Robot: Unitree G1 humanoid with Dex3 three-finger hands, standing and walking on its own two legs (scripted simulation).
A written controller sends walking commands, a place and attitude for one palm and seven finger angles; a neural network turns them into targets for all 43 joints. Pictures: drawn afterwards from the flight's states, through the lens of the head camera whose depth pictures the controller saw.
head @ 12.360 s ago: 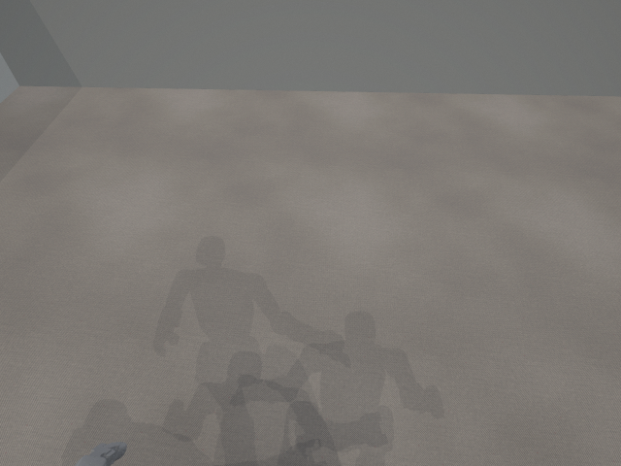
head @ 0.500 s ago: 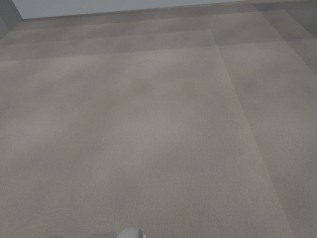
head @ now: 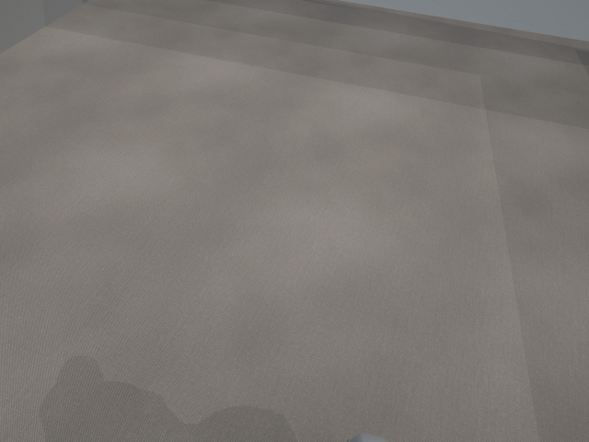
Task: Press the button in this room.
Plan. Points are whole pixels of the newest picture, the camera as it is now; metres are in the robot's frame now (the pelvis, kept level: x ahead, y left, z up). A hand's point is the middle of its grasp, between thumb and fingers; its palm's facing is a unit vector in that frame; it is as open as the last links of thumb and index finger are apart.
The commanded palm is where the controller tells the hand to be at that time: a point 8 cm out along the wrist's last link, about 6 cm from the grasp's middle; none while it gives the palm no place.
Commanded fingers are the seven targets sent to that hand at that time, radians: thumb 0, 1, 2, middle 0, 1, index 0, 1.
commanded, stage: turn or walk to find it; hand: left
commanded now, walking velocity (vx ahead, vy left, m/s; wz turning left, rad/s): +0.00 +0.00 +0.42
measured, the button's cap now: out of the picture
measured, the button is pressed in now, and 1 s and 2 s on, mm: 0 0 0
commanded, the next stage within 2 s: none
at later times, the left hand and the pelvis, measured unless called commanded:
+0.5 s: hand out of the picture +0.02 +0.13 -0.14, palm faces +0.23 -0.93 -0.28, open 7.4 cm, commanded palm none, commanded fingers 0.00 0.90 0.90 -0.20 -0.30 -0.20 -0.30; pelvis -0.02 -0.07 +0.00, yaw +14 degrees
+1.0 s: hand out of the picture -0.09 +0.19 -0.18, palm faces +0.47 -0.85 -0.24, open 7.4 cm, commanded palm none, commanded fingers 0.00 0.90 0.90 -0.20 -0.30 -0.20 -0.30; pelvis -0.04 -0.02 +0.00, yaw +26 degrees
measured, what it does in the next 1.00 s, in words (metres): steps on the spot, turning left: right foot, then left foot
